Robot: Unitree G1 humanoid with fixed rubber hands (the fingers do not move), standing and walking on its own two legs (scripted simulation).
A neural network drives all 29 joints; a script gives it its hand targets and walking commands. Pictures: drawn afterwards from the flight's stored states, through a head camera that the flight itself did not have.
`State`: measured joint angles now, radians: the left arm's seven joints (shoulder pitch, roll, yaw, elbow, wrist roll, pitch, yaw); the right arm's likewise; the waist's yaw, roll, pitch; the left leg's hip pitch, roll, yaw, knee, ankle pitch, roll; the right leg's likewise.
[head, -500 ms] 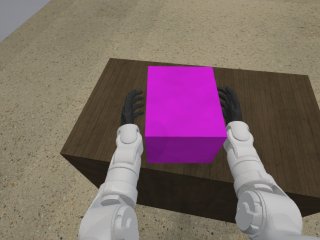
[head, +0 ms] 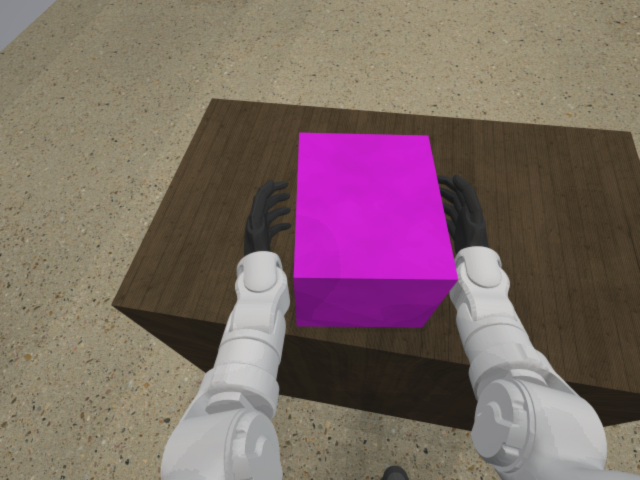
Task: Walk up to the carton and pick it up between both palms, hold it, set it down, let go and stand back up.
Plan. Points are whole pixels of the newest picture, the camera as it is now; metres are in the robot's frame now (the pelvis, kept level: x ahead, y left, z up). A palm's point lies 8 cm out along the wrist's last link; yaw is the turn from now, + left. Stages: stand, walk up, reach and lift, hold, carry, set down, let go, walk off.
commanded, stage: set down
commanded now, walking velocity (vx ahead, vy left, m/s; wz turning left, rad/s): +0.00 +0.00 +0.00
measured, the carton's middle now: (361, 231) +0.42 -0.03 +0.00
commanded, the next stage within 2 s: none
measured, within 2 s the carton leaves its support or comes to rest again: rests again in 0.76 s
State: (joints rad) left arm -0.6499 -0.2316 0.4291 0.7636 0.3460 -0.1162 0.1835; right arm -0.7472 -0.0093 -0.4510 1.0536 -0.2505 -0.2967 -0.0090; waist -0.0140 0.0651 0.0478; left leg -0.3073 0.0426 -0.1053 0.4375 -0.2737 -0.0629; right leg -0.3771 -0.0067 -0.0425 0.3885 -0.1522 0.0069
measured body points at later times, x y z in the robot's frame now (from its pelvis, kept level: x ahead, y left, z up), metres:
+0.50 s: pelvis +0.00 +0.00 +0.00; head +0.13 -0.02 +0.43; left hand +0.41 +0.10 -0.01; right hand +0.42 -0.17 -0.02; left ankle -0.04 +0.16 -0.74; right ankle +0.02 -0.12 -0.74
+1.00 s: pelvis +0.00 +0.00 -0.01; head +0.14 -0.03 +0.42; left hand +0.40 +0.10 -0.03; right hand +0.42 -0.17 -0.03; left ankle -0.04 +0.16 -0.74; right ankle +0.02 -0.12 -0.74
